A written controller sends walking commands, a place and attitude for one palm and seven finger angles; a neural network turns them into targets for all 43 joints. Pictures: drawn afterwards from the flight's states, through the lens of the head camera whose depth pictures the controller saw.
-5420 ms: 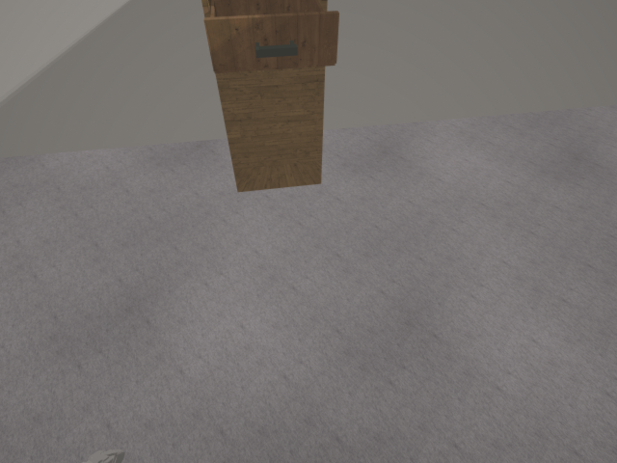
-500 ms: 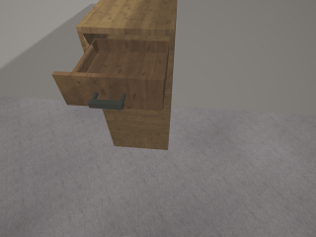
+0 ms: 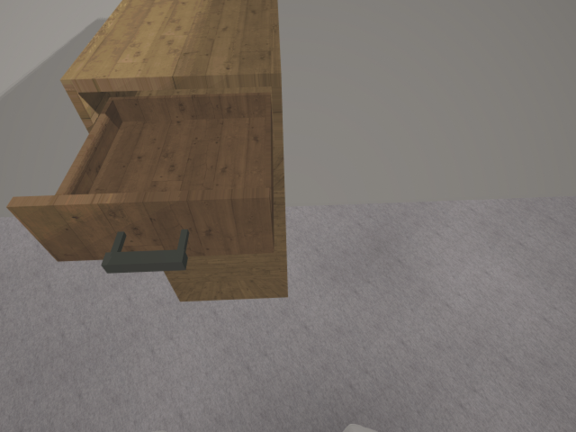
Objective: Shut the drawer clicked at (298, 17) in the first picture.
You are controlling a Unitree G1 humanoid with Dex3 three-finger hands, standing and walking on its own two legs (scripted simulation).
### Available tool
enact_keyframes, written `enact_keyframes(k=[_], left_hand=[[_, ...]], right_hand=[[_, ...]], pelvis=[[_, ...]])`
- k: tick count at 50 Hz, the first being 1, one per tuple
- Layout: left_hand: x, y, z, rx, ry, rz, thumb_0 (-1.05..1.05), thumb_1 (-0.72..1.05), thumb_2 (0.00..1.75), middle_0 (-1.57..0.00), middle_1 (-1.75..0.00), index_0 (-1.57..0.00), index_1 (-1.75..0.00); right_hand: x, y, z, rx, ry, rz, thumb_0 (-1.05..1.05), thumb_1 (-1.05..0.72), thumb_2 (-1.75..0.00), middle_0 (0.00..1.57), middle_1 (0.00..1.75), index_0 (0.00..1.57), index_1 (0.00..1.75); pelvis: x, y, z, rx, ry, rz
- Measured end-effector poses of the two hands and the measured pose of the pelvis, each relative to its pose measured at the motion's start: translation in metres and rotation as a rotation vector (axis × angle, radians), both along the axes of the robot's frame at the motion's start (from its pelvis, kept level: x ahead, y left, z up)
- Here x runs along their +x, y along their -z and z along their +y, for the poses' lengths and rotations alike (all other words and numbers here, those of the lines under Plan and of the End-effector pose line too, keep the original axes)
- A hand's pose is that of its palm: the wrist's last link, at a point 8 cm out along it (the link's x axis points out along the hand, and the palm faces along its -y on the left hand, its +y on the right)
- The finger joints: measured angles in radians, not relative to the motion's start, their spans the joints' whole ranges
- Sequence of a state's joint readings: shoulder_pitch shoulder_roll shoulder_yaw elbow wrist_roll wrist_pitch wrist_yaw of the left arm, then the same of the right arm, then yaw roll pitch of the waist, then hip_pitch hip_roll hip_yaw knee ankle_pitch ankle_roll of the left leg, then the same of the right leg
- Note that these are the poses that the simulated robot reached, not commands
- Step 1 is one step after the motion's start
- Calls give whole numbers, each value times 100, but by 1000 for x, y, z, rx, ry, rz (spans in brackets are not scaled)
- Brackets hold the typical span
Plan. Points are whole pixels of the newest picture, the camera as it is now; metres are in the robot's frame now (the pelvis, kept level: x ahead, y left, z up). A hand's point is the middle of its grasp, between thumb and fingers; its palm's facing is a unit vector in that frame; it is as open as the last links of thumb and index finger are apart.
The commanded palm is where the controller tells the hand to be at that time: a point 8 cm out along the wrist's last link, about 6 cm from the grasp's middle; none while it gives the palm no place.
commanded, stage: take the last steps up to it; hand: left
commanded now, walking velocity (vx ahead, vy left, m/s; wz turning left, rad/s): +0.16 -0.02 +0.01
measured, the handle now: (149, 249) +0.36 +0.22 +0.04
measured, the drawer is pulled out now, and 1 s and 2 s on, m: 0.30 0.30 0.30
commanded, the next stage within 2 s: come to a stop and stand still in 0.04 s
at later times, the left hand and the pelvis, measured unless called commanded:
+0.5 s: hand out of the picture +0.10 +0.18 -0.18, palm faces +0.06 -0.98 -0.20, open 7.3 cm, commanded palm none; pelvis +0.09 +0.00 +0.00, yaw -1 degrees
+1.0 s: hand out of the picture +0.07 +0.14 -0.17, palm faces +0.04 -0.98 -0.20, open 7.2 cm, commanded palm none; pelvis +0.04 -0.04 +0.01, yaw -1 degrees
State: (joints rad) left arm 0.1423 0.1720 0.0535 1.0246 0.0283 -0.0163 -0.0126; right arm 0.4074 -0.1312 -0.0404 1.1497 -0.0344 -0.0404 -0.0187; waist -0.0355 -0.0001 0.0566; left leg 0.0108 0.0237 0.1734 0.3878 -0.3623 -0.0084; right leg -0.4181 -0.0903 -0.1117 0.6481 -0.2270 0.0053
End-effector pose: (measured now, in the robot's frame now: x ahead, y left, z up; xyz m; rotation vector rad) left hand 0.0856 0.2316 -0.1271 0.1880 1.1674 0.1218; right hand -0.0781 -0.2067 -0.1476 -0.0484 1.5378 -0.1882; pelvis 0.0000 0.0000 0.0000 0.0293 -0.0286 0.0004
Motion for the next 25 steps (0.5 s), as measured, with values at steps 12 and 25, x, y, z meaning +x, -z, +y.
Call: enact_keyframes(k=[12, 25], left_hand=[[38, -3, -18, 22, -64, 19, -2, 95, 90, -20, -30, -21, -30], [10, 19, 0, -16, -109, 203, 0, 92, 90, -20, -30, -20, -30]], right_hand=[[132, -1, -29, -20, -54, -126, 1, -91, -89, 19, 30, 20, 30], [232, -15, -20, -93, -129, -289, 1, -93, -89, 19, 30, 20, 30]], pelvis=[[64, -5, -18, -30, -16, 7], [85, -2, 0, -21, 16, -1]])
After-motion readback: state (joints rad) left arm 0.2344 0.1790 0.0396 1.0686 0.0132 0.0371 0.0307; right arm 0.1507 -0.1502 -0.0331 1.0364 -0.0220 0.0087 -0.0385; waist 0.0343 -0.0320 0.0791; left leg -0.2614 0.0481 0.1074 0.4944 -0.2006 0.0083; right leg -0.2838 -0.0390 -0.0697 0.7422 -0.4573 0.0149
